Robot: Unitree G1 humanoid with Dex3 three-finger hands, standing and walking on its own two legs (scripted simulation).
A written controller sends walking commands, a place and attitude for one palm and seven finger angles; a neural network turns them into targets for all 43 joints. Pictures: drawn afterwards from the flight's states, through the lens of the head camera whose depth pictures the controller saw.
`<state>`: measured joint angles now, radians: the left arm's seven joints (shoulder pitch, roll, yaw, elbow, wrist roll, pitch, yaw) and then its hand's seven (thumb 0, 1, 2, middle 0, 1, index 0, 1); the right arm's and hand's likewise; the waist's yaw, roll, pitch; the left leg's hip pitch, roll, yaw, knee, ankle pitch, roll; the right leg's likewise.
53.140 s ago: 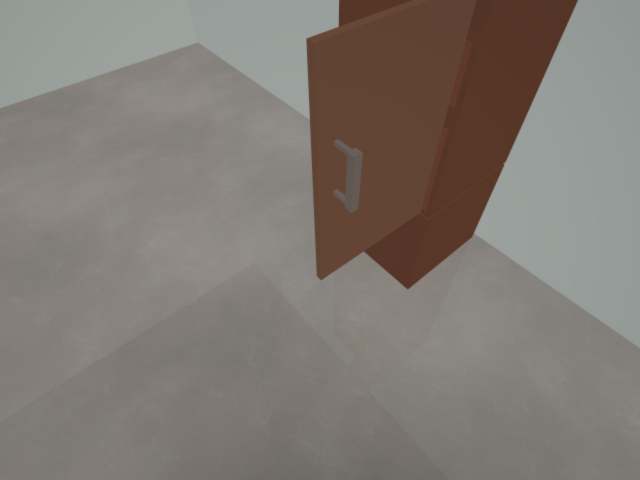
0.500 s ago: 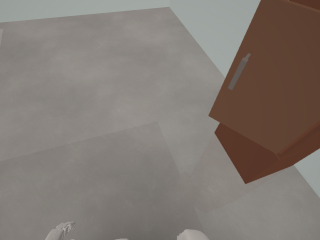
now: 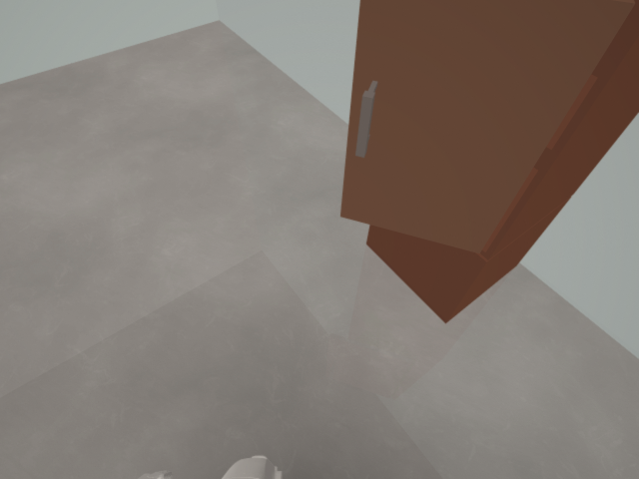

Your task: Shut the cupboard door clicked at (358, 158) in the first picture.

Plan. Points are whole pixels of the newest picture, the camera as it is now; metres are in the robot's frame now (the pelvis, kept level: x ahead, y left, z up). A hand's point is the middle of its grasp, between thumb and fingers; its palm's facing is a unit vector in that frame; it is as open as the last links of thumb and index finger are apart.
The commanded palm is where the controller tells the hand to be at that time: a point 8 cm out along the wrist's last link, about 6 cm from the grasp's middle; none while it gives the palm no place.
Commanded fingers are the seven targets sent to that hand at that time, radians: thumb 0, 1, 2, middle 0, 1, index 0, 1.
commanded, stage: turn to face it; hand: left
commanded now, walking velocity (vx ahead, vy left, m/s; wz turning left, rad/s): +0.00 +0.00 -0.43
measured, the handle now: (367, 120) +0.73 -0.05 +0.00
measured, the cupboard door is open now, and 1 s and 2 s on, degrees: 35 35 35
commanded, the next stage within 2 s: take the last steps up to it in 0.36 s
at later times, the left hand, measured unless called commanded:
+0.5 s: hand (201, 470) +0.15 +0.18 -0.15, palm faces -0.22 -0.94 -0.26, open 7.4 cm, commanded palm none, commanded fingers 0.00 0.90 0.90 -0.20 -0.30 -0.20 -0.30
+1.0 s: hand (223, 441) +0.19 +0.15 -0.16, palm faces -0.27 -0.95 -0.16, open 7.4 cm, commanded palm none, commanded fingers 0.00 0.90 0.90 -0.20 -0.30 -0.20 -0.30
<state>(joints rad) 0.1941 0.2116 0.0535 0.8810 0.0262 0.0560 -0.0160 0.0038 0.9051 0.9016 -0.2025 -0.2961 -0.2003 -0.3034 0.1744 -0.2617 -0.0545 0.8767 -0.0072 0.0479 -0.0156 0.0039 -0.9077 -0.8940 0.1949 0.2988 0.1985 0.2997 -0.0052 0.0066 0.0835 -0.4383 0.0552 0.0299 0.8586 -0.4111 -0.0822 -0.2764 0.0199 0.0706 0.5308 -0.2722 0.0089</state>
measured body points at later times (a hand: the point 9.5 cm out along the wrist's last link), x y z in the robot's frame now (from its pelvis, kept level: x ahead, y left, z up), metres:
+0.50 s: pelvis +0.00 +0.00 -0.01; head +0.03 -0.03 +0.44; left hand +0.16 +0.22 -0.13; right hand -0.05 -0.25 -0.17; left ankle +0.02 +0.13 -0.72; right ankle -0.05 -0.10 -0.74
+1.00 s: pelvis +0.09 -0.02 +0.01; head +0.12 -0.01 +0.46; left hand +0.20 +0.20 -0.15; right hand +0.00 -0.23 -0.13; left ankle +0.09 +0.10 -0.73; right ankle +0.06 -0.15 -0.67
